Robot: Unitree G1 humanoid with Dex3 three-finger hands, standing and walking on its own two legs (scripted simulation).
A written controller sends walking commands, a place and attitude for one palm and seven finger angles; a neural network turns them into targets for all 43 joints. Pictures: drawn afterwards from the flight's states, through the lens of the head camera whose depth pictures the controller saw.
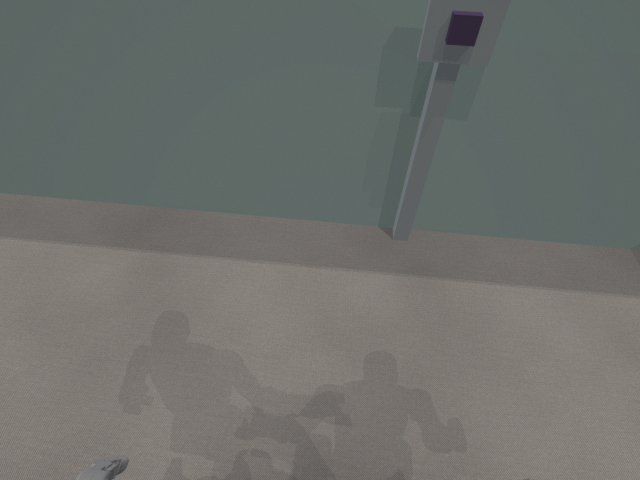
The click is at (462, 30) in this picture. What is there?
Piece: button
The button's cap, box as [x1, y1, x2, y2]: [445, 11, 483, 45]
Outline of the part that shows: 453,11 445,39 446,44 474,45 482,20 482,13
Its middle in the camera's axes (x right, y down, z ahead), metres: +0.35 -0.52 +0.96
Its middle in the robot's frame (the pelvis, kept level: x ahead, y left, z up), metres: +1.10 -0.30 +0.09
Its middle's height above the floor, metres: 0.86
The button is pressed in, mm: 0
